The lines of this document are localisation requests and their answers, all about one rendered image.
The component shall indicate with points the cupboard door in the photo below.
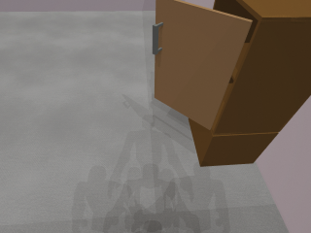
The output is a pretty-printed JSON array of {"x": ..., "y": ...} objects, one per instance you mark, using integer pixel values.
[{"x": 200, "y": 49}]

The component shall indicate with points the handle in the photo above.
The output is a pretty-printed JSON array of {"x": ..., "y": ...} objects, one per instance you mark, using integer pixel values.
[{"x": 155, "y": 38}]

